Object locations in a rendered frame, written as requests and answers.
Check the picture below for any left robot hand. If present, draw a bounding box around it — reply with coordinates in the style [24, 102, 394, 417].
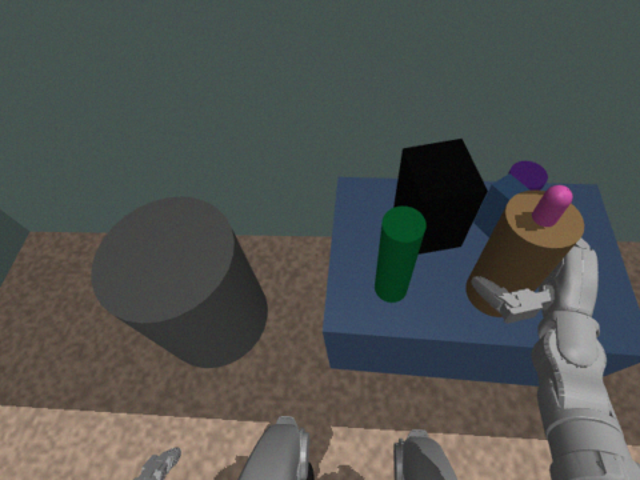
[133, 447, 181, 480]

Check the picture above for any right robot hand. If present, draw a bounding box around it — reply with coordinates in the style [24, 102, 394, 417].
[471, 238, 598, 324]

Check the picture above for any right robot arm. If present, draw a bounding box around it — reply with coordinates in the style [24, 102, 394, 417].
[531, 310, 640, 480]

